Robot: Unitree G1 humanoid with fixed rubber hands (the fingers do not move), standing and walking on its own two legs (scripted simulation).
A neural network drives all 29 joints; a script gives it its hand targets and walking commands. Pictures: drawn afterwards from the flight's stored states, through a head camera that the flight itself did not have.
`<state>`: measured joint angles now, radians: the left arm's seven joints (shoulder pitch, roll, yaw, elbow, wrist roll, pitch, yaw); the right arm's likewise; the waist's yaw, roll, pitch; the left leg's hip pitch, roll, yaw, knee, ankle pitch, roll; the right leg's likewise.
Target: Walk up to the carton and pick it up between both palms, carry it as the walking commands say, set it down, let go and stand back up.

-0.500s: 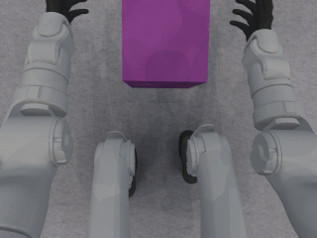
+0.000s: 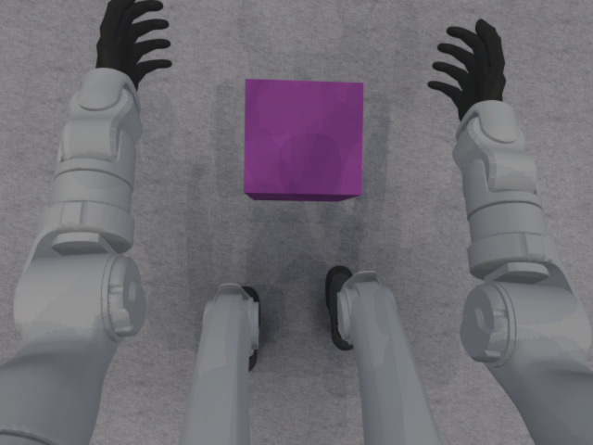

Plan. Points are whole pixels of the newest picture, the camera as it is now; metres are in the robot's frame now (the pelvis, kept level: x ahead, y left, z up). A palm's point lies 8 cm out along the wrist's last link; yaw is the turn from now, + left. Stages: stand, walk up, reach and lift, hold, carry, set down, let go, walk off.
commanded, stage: set down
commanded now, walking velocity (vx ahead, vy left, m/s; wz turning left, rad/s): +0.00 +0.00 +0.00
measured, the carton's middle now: (300, 150) +0.51 -0.03 -0.45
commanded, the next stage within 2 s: let go in 0.34 s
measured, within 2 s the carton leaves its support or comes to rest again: neither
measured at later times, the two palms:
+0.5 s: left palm (74, 55) +0.51 +0.19 -0.01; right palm (522, 86) +0.47 -0.21 -0.01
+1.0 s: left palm out of the picture +0.35 +0.21 +0.09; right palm out of the picture +0.31 -0.24 +0.09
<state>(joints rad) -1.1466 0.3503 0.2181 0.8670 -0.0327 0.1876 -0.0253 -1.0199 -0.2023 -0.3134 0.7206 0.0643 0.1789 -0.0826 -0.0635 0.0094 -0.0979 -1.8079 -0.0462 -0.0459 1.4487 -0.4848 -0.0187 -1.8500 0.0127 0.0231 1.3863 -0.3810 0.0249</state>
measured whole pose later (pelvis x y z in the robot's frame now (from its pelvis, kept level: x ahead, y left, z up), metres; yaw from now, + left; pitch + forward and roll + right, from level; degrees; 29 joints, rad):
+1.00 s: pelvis +0.09 -0.01 +0.18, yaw -1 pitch +18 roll +0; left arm -0.11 0.19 0.13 0.60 0.04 0.01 -0.04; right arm -0.02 -0.18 -0.08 0.51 0.00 0.02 0.06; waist -0.04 0.00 -0.06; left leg -0.62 -0.01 -0.04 0.63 -0.33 -0.01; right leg -0.68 0.02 0.03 0.61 -0.25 0.01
